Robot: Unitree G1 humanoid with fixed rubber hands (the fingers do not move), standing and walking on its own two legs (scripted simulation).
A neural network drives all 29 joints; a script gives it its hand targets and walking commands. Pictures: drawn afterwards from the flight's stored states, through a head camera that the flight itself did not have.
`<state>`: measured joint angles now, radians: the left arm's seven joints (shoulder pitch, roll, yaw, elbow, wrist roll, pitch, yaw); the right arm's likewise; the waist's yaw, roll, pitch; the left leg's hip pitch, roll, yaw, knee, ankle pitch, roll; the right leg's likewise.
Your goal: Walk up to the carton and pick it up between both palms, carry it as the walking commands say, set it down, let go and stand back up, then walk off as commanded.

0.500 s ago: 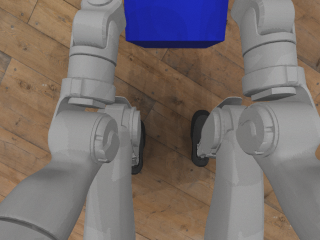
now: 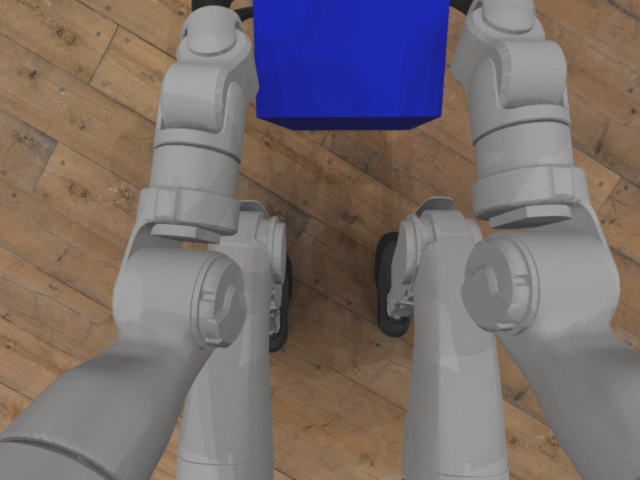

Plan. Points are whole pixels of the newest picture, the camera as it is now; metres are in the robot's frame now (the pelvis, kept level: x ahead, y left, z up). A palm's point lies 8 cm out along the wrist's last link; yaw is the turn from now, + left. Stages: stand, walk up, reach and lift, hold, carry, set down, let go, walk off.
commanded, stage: reach and lift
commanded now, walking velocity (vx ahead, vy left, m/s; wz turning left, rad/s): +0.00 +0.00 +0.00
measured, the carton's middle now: (350, 36) +0.54 -0.01 -0.14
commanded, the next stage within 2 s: none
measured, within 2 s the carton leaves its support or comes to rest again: neither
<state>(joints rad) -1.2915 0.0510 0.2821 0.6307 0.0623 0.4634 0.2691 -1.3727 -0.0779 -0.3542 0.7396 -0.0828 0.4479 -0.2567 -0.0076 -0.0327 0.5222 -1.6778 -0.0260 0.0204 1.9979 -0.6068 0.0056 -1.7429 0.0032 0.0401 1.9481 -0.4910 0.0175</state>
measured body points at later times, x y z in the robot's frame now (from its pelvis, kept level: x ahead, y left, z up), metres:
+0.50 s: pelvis +0.00 +0.00 +0.05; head +0.28 +0.01 +0.39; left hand +0.52 +0.12 +0.00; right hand +0.53 -0.13 +0.00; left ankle +0.13 +0.11 -0.42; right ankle +0.16 -0.13 -0.42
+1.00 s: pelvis -0.01 +0.00 +0.10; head +0.24 +0.00 +0.47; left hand +0.50 +0.11 +0.07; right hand +0.51 -0.13 +0.08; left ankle +0.13 +0.11 -0.42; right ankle +0.16 -0.13 -0.42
